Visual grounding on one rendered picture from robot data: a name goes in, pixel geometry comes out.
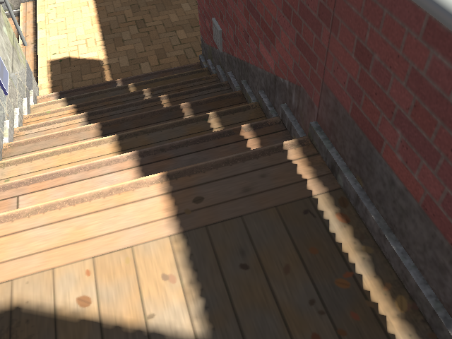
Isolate stairs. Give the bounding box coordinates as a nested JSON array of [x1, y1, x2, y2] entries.
[[8, 1, 38, 84], [0, 62, 293, 213]]

